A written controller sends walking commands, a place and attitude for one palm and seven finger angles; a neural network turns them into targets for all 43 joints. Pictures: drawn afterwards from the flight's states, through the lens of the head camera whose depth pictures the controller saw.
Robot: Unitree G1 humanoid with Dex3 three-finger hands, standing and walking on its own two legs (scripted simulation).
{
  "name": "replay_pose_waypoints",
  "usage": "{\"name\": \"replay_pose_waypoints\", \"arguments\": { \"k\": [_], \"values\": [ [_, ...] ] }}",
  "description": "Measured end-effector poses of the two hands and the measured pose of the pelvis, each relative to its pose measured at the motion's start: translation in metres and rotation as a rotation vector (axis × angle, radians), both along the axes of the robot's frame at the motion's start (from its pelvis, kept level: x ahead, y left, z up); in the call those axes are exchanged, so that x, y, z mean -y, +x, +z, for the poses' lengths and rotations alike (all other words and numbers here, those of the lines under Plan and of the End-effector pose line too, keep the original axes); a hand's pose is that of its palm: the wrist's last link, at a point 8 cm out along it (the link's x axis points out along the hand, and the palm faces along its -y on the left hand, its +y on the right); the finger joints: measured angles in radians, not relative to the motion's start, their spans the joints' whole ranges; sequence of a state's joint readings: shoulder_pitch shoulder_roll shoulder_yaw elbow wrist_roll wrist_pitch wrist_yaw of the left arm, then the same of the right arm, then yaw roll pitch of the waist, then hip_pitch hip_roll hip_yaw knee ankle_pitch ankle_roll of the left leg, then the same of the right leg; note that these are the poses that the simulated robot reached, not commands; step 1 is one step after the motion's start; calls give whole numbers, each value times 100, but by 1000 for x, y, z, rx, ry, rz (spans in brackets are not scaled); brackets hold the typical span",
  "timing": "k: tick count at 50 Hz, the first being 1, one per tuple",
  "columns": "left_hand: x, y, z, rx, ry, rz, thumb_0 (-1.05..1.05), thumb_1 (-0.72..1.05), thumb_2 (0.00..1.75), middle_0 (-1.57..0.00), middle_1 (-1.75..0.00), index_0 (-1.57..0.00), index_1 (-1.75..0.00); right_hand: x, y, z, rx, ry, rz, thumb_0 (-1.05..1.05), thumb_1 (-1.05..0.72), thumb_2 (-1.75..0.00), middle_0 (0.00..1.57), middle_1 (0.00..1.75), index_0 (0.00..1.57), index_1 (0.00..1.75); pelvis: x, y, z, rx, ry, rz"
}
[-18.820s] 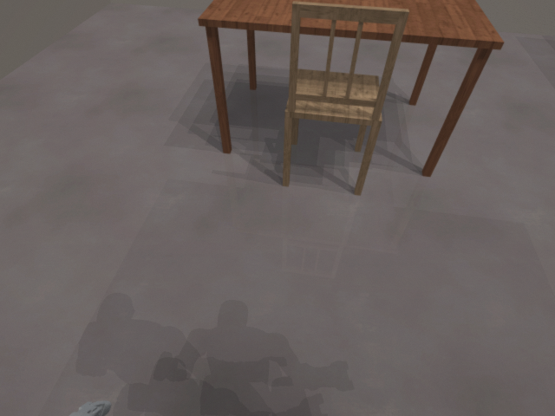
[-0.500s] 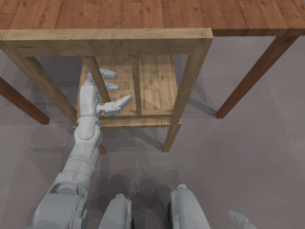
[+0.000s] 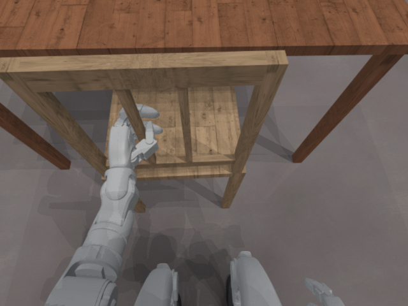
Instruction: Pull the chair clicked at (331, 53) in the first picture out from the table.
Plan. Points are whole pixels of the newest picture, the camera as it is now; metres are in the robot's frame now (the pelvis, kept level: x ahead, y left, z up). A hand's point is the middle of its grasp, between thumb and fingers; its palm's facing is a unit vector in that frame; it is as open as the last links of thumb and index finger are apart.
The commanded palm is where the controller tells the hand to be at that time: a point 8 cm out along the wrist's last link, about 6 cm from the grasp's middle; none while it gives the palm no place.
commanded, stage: hook a spindle and tug to test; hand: left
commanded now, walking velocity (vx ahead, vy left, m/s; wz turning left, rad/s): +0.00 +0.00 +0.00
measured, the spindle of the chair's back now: (140, 131) +0.45 +0.11 +0.01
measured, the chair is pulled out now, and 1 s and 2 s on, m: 0.01 0.06 0.16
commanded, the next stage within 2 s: step backward, pulling the chair out in 0.30 s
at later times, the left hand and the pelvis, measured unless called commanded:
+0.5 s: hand (153, 153) +0.40 +0.08 +0.02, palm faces -0.08 -0.99 -0.14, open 5.0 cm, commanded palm +0.37 +0.14 +0.02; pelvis +0.01 +0.00 +0.03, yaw +1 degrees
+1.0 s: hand (149, 167) +0.36 +0.09 +0.03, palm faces -0.15 -0.98 -0.12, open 4.8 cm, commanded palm +0.34 +0.14 +0.03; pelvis +0.01 +0.02 +0.11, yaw -3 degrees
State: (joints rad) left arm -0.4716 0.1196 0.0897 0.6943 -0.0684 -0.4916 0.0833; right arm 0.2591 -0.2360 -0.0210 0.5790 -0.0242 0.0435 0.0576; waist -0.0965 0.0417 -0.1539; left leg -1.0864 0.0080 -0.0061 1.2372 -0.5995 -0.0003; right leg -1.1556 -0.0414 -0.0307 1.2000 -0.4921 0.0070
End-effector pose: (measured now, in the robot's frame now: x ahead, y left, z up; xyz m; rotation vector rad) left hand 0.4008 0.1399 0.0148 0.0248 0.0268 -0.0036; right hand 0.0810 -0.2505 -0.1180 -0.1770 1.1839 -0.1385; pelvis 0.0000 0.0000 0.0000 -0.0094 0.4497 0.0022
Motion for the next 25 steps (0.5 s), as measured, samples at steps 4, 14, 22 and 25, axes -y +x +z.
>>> {"name": "replay_pose_waypoints", "arguments": {
  "k": [4,14,22,25],
  "values": [
    [1,-4,0,1,-2,-9,1,84,84,-46,-145,-44,-145,0,8,2,12,0,5,1,-91,-90,20,30,20,30,0,3,1,1,0,1],
    [2,-18,1,-7,-10,-21,2,83,83,-44,-145,-44,-145,-3,34,7,69,6,19,1,-91,-90,20,30,20,30,0,11,4,4,1,-1],
    [2,-24,2,-12,14,-28,1,81,83,-46,-145,-45,-145,-5,48,8,86,3,27,1,-91,-90,20,30,20,30,1,10,4,27,2,8],
    [1,-21,13,-147,119,-62,2,78,82,-46,-144,-46,-145,-12,46,26,56,4,-47,1,-91,-90,20,30,20,30,-1,9,29,112,8,12]
  ]
}}
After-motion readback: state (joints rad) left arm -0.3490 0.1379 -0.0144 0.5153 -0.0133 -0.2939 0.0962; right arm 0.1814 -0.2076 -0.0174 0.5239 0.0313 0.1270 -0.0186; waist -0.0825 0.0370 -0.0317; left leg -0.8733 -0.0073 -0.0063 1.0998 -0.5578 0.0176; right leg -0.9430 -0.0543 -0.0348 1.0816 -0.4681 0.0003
